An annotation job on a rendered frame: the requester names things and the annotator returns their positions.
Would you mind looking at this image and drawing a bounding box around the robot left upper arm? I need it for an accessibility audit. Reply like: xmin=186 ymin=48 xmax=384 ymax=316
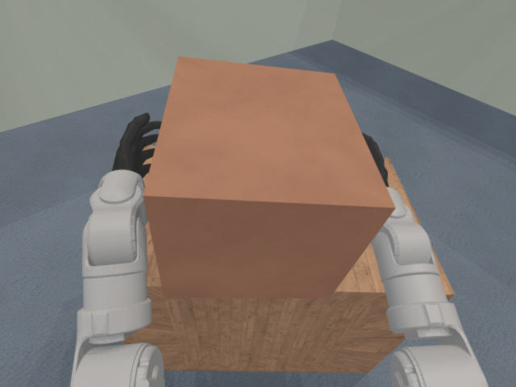
xmin=72 ymin=343 xmax=165 ymax=387

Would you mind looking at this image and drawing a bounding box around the robot right forearm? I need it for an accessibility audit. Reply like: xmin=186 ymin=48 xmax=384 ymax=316
xmin=370 ymin=187 xmax=489 ymax=387

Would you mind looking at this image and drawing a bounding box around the robot left hand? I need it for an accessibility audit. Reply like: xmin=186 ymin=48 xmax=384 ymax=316
xmin=112 ymin=113 xmax=162 ymax=178

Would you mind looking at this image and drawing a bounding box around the robot right upper arm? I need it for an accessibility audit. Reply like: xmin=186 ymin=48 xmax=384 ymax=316
xmin=390 ymin=344 xmax=486 ymax=387

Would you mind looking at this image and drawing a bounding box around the carton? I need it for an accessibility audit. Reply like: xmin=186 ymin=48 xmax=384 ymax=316
xmin=143 ymin=56 xmax=396 ymax=298

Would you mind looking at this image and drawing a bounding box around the pedestal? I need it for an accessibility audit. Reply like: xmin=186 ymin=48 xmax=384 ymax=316
xmin=121 ymin=145 xmax=455 ymax=373

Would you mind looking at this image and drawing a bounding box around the robot right hand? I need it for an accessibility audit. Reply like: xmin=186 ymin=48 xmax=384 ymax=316
xmin=362 ymin=132 xmax=389 ymax=187

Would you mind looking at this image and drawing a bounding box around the robot left forearm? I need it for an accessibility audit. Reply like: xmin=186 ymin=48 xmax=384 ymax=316
xmin=70 ymin=169 xmax=152 ymax=387

